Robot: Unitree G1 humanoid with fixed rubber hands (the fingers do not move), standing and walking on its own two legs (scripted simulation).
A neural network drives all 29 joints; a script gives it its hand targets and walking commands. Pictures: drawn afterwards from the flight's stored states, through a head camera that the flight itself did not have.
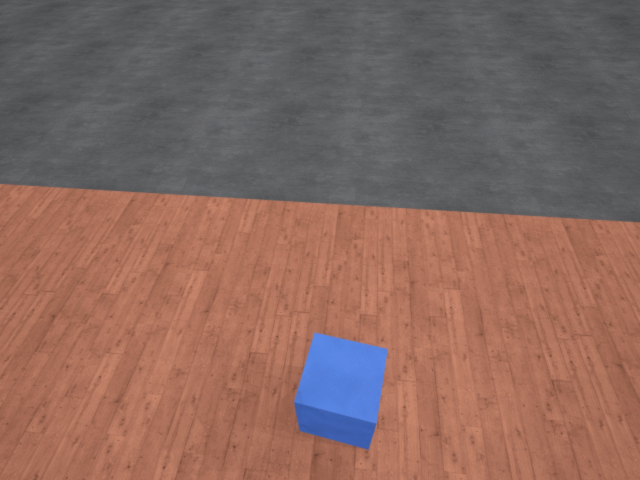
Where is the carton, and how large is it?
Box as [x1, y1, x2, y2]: [294, 332, 387, 449]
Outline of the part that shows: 314,332 294,400 299,429 305,432 368,449 376,423 387,349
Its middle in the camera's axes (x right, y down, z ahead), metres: +0.06 +0.44 +1.11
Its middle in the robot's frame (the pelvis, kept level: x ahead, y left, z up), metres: +0.47 -0.02 -0.65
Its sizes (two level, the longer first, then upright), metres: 0.210 0.200 0.250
